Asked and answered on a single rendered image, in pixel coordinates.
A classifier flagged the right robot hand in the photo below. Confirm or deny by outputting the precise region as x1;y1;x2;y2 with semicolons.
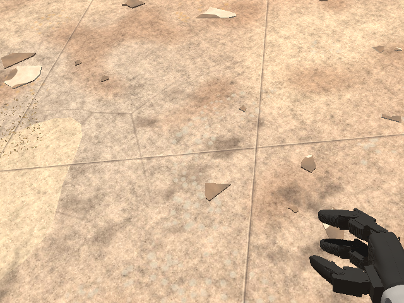
309;208;404;303

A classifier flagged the right robot forearm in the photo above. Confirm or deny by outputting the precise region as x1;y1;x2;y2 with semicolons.
381;285;404;303

